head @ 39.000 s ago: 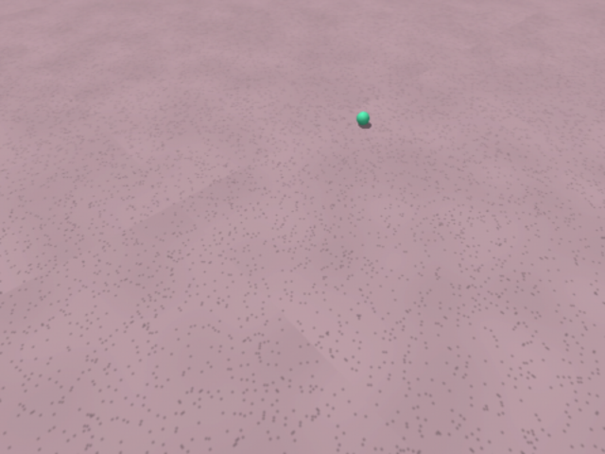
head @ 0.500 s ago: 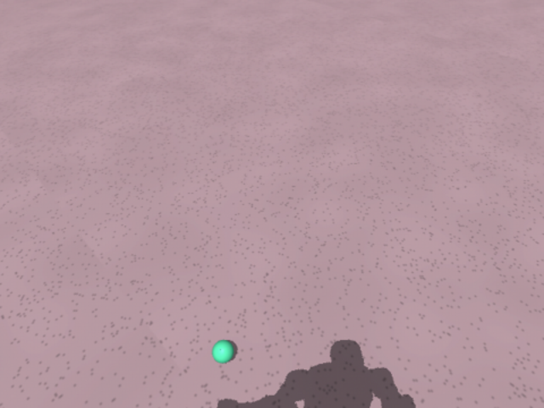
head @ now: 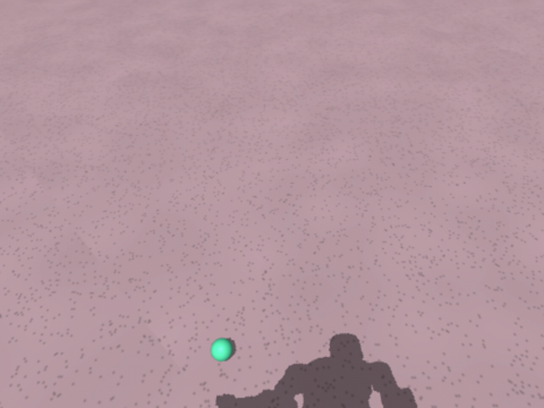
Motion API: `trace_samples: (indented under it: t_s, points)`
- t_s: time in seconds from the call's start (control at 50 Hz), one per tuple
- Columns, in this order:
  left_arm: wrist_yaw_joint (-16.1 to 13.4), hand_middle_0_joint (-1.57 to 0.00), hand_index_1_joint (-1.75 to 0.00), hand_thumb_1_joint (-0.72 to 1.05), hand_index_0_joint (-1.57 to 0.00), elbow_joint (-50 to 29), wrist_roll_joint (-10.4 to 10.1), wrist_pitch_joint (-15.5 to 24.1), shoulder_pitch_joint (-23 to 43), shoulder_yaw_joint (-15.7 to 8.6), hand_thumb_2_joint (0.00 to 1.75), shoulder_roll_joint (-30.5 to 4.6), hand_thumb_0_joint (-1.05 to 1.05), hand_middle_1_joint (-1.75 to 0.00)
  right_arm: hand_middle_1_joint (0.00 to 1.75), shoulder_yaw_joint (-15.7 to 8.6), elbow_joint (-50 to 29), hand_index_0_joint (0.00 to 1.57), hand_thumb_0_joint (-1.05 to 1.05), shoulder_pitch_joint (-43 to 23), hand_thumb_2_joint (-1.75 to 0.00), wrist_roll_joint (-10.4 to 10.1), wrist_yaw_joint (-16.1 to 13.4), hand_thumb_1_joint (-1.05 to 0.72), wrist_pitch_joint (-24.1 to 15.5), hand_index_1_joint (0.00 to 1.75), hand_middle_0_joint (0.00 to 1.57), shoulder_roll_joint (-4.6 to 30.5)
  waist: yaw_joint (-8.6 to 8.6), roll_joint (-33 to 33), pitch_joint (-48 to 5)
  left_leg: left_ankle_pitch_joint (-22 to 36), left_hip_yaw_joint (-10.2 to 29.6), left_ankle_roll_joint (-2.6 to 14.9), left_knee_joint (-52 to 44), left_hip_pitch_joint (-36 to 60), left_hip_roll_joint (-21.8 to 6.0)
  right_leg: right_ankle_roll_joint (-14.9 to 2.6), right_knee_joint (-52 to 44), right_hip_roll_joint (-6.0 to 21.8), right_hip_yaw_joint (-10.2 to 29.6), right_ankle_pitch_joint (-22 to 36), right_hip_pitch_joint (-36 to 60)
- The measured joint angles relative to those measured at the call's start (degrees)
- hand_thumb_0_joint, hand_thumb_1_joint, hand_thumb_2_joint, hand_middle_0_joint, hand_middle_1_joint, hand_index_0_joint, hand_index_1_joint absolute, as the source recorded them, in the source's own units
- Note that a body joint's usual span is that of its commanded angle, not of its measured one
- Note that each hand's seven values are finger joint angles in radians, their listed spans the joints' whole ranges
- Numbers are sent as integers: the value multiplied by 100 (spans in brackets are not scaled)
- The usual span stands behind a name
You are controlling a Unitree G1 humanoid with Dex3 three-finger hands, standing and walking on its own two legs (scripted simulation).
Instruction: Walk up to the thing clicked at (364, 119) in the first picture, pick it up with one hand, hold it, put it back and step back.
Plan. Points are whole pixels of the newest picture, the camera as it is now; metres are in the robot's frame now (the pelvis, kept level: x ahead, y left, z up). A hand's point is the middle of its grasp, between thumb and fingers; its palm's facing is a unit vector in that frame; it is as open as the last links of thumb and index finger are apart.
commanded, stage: stand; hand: left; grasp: from above
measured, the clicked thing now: (221, 349) +0.47 +0.21 -0.74
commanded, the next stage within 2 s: step back in 0.74 s
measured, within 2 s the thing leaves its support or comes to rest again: neither
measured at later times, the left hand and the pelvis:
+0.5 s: hand out of the picture +0.08 +0.25 -0.16, palm faces +0.01 -0.94 -0.34, open 7.4 cm; pelvis +0.00 +0.00 +0.00, yaw +0 degrees
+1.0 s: hand out of the picture +0.09 +0.29 -0.17, palm faces -0.01 -0.93 -0.38, open 7.4 cm; pelvis -0.03 +0.02 -0.02, yaw +0 degrees
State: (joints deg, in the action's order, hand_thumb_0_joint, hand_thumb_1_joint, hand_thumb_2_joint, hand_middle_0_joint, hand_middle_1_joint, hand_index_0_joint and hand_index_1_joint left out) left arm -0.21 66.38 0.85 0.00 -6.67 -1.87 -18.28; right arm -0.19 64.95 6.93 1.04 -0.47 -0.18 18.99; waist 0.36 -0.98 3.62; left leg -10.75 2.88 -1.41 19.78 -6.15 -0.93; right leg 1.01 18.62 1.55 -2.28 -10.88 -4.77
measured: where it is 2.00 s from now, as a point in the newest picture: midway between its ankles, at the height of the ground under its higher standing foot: outside the picture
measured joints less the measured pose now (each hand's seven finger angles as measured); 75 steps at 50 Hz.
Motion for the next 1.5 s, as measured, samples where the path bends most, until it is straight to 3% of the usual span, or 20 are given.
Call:
trace_samples:
  t_s: [0.76, 0.82, 0.9, 0.96, 1.0, 1.02, 1.04, 1.1, 1.14, 1.2, 1.32, 1.4, 1.44, 1.46, 1.5]
  points:
    - [39, -20, -30, 90, -20, -119, -66, 4, 13, 17, 90, -65, 1, -30, 30, 13, -35, 20, 0, -22, -90, -25, 43, -90, 9, 30, 21, 69, -26, 19, -31, -25, -34, -20, -26, 12, -20, -27, 66, -16, 33, -61, -45]
    - [13, -20, -30, 90, -20, -338, -131, -29, 75, -74, 90, -112, 1, -30, 30, -49, -216, 20, 0, -170, -90, -85, 80, -90, 103, 30, 21, 139, -57, -9, 150, -173, -20, 6, 431, -324, -43, -49, 382, -46, 30, -140, -316]
    - [-18, -20, -30, 90, -20, -657, -118, -112, 213, -146, 90, -211, 1, -30, 30, -159, -489, 20, 0, -273, -90, -114, 95, -90, 204, 30, 21, 282, -68, 1, 397, -267, -47, 178, 1307, -883, 27, -49, 835, 3, 39, -251, -673]
    - [-35, -20, -30, 90, -20, -892, -46, -199, 273, -166, 90, -300, 1, -30, 30, -249, -683, 20, 0, -207, -90, -88, 129, -90, 279, 30, 21, 368, -71, 125, 454, -932, -101, 330, 2119, -1134, 241, -2, 1258, 153, 128, -393, -963]
    - [-47, -20, -30, 90, -20, -1044, -21, -254, 310, -157, 90, -384, 1, -30, 30, -288, -810, 20, 0, -76, -90, -76, 158, -90, 268, 30, 21, 413, -115, 181, 421, -575, -152, 397, 1929, -1028, 249, 44, 1592, 213, 154, -520, -1201]
    - [-57, -20, -30, 90, -20, -1118, -38, -279, 352, -156, 90, -423, 1, -30, 30, -313, -853, 20, 0, -12, -90, -43, 158, -90, 242, 30, 21, 435, -126, 182, 408, -851, -138, 338, 1777, -974, 241, -31, 1839, 197, 195, -596, -1382]
    - [-80, -20, -30, 90, -20, -1183, -52, -310, 434, -174, 90, -485, 1, -30, 30, -334, -865, 20, 0, 5, -90, -1, 147, -90, 221, 30, 21, 394, -115, 271, 483, -991, -173, 330, 1808, -1003, 285, -123, 2220, 127, 431, -1021, -1562]
    - [-182, -20, -30, 90, -20, -1324, -62, -365, 548, -211, 90, -593, 1, -30, 30, -299, -935, 20, 0, 50, -90, 62, 132, -90, 215, 30, 21, 241, -131, 390, 689, -844, -215, 358, 1780, -1059, 254, -276, 3628, -444, 1048, -2057, -1997]
    - [-193, -20, -30, 90, -20, -1386, -85, -367, 514, -195, 90, -607, 1, -30, 30, -272, -1007, 20, 0, 83, -90, 87, 81, -90, 221, 30, 21, 168, -156, 400, 725, -679, -241, 372, 1612, -1079, 204, -285, 4360, -686, 1142, -2064, -2208]
    - [-146, -20, -30, 90, -20, -1503, -65, -348, 345, -185, 90, -564, 1, -30, 30, -263, -1174, 21, 0, 101, -90, 82, 12, -90, 205, 30, 21, 117, -156, 374, 785, -514, -338, 390, 1443, -1098, 138, -187, 4823, -763, 1099, -1936, -2241]
    - [-63, -20, -30, 90, -20, -1598, -31, -373, 8, -213, 90, -452, 1, -30, 30, -247, -1530, 21, 0, 95, -90, 54, -32, -90, 134, 30, 21, 83, -148, 313, 852, -412, -564, 358, 1544, -1264, 10, -23, 3925, -528, 931, -1933, -1715]
    - [0, -20, -30, 90, -20, -1609, 1, -308, -122, -242, 90, -385, 1, -30, 30, -212, -1626, 21, 0, 49, -90, 38, -9, -90, 201, 30, 21, 168, -109, 203, 804, -452, -659, 251, 1899, -1546, -113, -111, 2461, -298, 606, -1441, -1156]
    - [9, -20, -30, 90, -20, -1563, 51, -253, -145, -265, 90, -277, 1, -30, 30, -220, -1585, 21, 0, -11, -90, -3, -2, -90, 260, 30, 21, 269, -135, -58, 829, -498, -529, 168, 2162, -1689, -281, -178, 2008, -422, 427, -1061, -955]
    - [32, -20, -30, 90, -20, -1568, 59, -243, -179, -252, 90, -226, 1, -30, 30, -238, -1531, 21, 0, -24, -90, -31, -9, -90, 300, 30, 21, 293, -166, -150, 808, -746, -348, 169, 2316, -1765, -227, -207, 2021, -457, 352, -1050, -969]
    - [72, -20, -30, 90, -20, -1637, 78, -230, -277, -218, 90, -199, 1, -30, 30, -261, -1433, 21, 0, -17, -90, -58, -35, -90, 377, 30, 21, 280, -72, -50, 713, -1596, 23, 142, 3270, -1992, 225, -269, 2058, -338, 431, -1014, -1071]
